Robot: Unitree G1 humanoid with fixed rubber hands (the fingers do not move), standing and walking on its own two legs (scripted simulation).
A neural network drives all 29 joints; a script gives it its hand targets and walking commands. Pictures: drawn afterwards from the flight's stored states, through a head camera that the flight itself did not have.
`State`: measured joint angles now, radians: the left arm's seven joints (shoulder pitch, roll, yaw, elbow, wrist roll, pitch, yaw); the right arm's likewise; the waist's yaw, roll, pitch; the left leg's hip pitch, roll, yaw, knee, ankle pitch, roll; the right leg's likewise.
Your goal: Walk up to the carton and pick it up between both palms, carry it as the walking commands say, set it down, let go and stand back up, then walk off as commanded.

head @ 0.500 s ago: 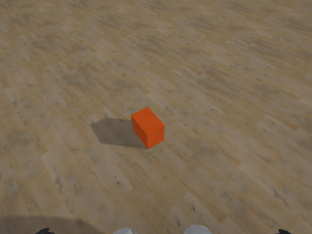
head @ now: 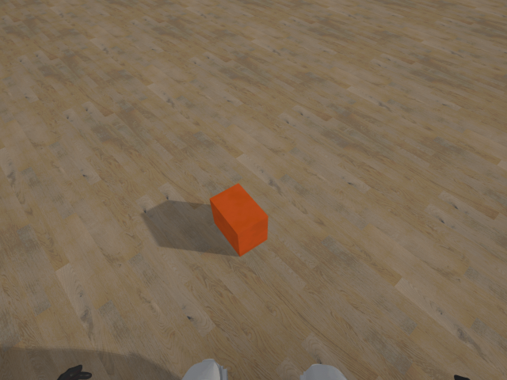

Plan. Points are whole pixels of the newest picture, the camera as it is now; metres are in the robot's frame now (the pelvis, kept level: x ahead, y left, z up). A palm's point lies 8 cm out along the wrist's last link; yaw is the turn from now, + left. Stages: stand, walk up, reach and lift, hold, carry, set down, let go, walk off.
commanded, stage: walk up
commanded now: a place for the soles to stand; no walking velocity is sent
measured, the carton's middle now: (239, 219) +0.81 +0.10 -0.63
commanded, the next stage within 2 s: none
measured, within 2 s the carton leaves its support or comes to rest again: neither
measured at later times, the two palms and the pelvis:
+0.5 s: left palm (72, 338) +0.20 +0.32 -0.07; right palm (471, 358) +0.17 -0.33 -0.08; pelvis +0.11 +0.00 +0.00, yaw +0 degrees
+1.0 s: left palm (94, 281) +0.30 +0.33 -0.08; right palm (441, 288) +0.29 -0.32 -0.09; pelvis +0.22 +0.00 +0.00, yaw +1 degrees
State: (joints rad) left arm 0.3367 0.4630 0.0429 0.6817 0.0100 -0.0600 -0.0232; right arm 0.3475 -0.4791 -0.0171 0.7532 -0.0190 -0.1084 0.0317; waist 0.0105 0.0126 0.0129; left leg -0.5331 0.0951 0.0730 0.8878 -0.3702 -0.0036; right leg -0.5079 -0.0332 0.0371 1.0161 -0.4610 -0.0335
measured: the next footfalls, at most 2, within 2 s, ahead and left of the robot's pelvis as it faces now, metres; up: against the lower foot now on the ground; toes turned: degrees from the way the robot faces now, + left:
right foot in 0.22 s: +0.15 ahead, -0.15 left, +0.00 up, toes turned +0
left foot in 0.46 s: +0.22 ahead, +0.15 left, +0.00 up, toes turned +6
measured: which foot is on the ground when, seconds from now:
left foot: down 0.00-0.22, up 0.24-0.44, down 0.46-0.70, up 0.72-0.90, down 0.92-1.00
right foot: up 0.00-0.20, down 0.22-0.48, up 0.50-0.68, down 0.70-0.94, up 0.96-1.00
